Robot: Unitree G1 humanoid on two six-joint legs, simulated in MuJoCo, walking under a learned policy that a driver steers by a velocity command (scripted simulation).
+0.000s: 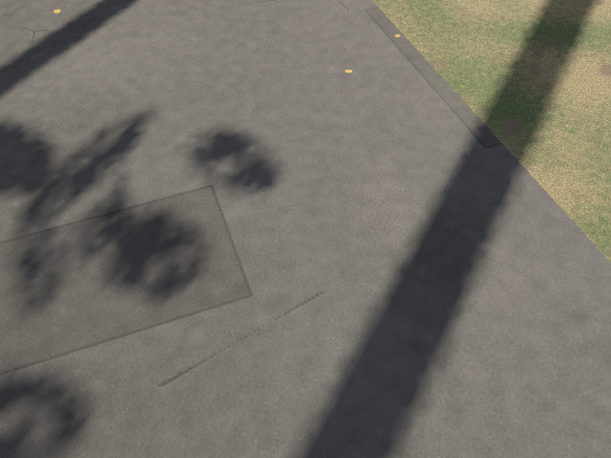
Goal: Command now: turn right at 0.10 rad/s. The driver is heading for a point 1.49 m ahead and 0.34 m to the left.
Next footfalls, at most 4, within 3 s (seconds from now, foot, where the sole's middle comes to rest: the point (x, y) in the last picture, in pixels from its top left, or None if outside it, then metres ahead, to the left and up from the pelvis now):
1.88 right None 0.44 -0.08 -0.77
2.42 left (250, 358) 0.75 0.17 -0.77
2.90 right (330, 281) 0.96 -0.04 -0.77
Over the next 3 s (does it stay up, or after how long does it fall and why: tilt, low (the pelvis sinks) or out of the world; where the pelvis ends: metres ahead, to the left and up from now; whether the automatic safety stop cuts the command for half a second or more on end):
stays up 0.82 0.06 -0.01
